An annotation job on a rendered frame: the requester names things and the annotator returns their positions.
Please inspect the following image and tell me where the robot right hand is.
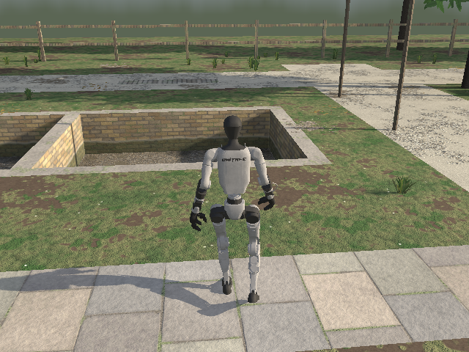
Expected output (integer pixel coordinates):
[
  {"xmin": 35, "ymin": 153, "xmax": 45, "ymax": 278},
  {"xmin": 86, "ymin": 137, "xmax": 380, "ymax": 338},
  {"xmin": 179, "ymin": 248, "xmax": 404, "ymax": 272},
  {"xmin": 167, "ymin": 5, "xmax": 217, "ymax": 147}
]
[{"xmin": 258, "ymin": 197, "xmax": 275, "ymax": 210}]

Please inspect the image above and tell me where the robot left hand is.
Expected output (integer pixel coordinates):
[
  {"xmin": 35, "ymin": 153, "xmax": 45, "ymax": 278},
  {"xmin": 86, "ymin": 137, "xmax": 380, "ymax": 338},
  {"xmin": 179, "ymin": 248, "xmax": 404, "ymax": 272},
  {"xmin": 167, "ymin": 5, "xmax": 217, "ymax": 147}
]
[{"xmin": 190, "ymin": 211, "xmax": 207, "ymax": 231}]

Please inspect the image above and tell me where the robot left forearm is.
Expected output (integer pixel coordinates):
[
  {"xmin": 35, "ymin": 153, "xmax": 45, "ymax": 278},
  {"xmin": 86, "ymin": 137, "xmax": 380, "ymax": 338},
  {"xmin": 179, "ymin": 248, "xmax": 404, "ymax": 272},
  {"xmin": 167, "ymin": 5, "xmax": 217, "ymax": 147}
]
[{"xmin": 191, "ymin": 179, "xmax": 207, "ymax": 213}]

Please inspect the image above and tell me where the robot right forearm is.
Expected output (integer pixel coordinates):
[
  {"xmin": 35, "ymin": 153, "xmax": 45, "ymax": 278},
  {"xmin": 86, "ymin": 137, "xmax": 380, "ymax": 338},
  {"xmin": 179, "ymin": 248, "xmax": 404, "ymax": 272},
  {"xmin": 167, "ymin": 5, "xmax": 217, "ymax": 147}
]
[{"xmin": 262, "ymin": 175, "xmax": 274, "ymax": 199}]

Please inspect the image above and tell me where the robot left foot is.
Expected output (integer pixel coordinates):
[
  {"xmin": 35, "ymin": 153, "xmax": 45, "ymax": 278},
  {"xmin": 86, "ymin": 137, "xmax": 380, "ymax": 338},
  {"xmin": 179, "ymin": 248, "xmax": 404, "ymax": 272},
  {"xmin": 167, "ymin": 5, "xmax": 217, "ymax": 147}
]
[{"xmin": 222, "ymin": 276, "xmax": 232, "ymax": 295}]

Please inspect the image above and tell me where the left robot upper arm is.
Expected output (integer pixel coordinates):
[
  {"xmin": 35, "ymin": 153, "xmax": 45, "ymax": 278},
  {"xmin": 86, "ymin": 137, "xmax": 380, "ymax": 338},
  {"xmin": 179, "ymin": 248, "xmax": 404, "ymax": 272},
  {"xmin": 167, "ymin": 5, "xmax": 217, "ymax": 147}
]
[{"xmin": 199, "ymin": 148, "xmax": 218, "ymax": 190}]

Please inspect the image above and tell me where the right robot upper arm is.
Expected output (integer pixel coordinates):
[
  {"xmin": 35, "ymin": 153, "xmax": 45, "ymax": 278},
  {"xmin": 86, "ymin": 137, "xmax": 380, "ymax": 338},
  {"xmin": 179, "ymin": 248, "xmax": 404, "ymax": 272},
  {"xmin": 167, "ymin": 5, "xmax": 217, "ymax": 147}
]
[{"xmin": 248, "ymin": 147, "xmax": 269, "ymax": 186}]

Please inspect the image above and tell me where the robot right thigh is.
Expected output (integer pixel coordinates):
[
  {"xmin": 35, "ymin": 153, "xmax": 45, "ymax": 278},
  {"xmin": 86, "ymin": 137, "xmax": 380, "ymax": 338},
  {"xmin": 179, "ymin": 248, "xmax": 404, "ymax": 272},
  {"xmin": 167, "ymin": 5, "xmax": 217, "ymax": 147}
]
[{"xmin": 245, "ymin": 205, "xmax": 260, "ymax": 256}]

